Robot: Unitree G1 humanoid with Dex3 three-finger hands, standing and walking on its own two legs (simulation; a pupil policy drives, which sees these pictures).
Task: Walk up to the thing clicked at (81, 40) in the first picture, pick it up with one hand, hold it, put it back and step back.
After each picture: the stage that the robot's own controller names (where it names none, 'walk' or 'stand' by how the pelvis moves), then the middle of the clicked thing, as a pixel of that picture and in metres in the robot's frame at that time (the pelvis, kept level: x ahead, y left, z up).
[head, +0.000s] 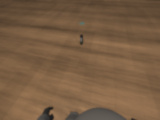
stand; (81, 39) +1.67 +0.28 -0.65
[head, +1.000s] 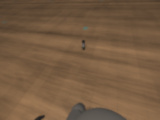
walk; (83, 45) +1.56 +0.32 -0.65
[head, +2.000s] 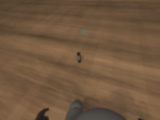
walk; (79, 57) +1.05 +0.30 -0.65
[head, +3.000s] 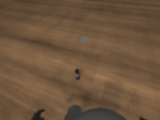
walk; (77, 74) +0.67 +0.21 -0.63
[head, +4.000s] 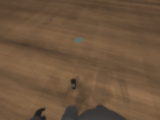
stand; (73, 84) +0.48 +0.18 -0.63
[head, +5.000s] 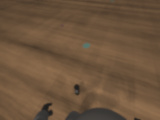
stand; (77, 90) +0.45 +0.17 -0.65
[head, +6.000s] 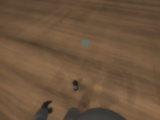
stand; (75, 85) +0.48 +0.18 -0.64
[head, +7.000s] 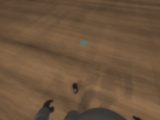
stand; (75, 88) +0.43 +0.18 -0.65
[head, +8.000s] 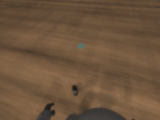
stand; (75, 90) +0.44 +0.20 -0.66
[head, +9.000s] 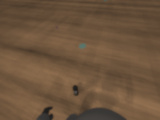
stand; (75, 90) +0.44 +0.20 -0.66
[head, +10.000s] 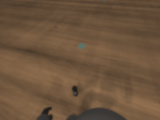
stand; (75, 91) +0.43 +0.20 -0.66
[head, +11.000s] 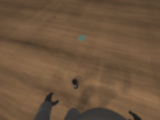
go down; (75, 84) +0.45 +0.19 -0.65
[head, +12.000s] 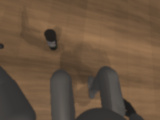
go down; (52, 41) +0.53 +0.22 -0.23
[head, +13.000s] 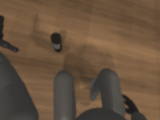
close in; (57, 44) +0.53 +0.21 -0.25
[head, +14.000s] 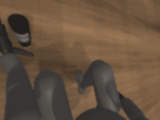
close in; (22, 34) +0.52 +0.26 -0.17
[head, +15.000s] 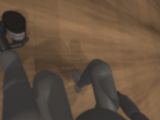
lift; (17, 32) +0.51 +0.27 -0.18
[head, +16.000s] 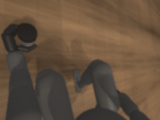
lift; (27, 39) +0.47 +0.24 -0.19
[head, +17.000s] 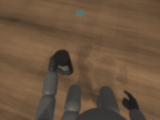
lift; (66, 65) +0.35 +0.17 +0.03
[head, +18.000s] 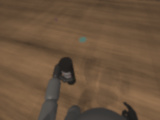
hold; (69, 73) +0.31 +0.16 +0.05
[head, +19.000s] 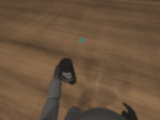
hold; (69, 73) +0.31 +0.16 +0.04
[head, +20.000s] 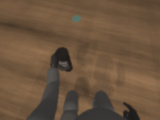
crouch; (65, 61) +0.39 +0.17 -0.02
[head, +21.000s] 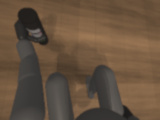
lower; (37, 31) +0.54 +0.22 -0.05
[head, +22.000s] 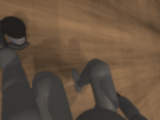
lower; (17, 37) +0.49 +0.26 -0.18
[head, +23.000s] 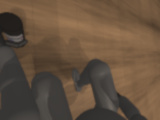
lower; (15, 34) +0.50 +0.26 -0.19
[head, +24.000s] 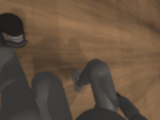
lower; (16, 35) +0.49 +0.26 -0.19
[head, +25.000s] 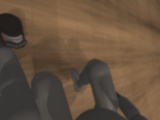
lower; (15, 35) +0.49 +0.26 -0.19
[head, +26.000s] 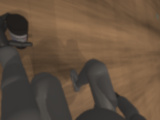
open; (19, 35) +0.51 +0.24 -0.19
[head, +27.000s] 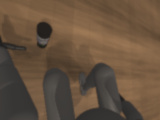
stand; (43, 38) +0.50 +0.22 -0.20
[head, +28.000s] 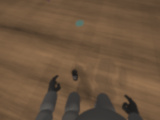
stand; (75, 75) +0.46 +0.15 -0.52
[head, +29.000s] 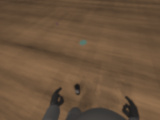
stand; (77, 89) +0.44 +0.15 -0.60
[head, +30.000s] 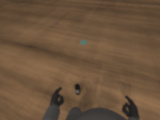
stand; (77, 89) +0.43 +0.15 -0.60
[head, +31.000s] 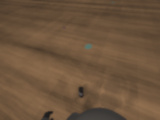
stand; (81, 92) +0.44 +0.14 -0.65
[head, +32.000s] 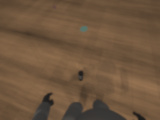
walk; (80, 76) +0.51 +0.09 -0.64
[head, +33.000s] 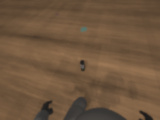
walk; (82, 65) +0.75 +0.18 -0.63
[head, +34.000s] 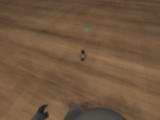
stand; (82, 55) +1.08 +0.17 -0.63
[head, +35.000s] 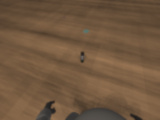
stand; (82, 57) +1.08 +0.17 -0.66
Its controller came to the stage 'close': yes
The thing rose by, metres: 0.69
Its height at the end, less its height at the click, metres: +0.00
